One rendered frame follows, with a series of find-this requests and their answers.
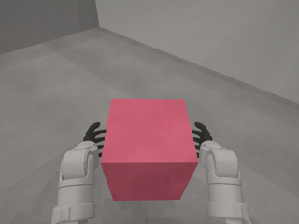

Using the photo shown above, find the robot left hand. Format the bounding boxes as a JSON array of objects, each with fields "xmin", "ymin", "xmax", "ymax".
[{"xmin": 83, "ymin": 122, "xmax": 107, "ymax": 157}]

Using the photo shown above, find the right robot forearm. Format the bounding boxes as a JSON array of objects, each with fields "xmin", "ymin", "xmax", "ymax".
[{"xmin": 199, "ymin": 140, "xmax": 251, "ymax": 224}]

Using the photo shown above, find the left robot forearm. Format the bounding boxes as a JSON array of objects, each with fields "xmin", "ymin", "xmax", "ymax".
[{"xmin": 50, "ymin": 141, "xmax": 100, "ymax": 224}]

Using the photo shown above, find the robot right hand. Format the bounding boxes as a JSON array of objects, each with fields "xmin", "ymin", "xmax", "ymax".
[{"xmin": 192, "ymin": 122, "xmax": 213, "ymax": 158}]

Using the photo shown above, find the carton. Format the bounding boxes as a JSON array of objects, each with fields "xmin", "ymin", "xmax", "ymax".
[{"xmin": 100, "ymin": 98, "xmax": 199, "ymax": 201}]

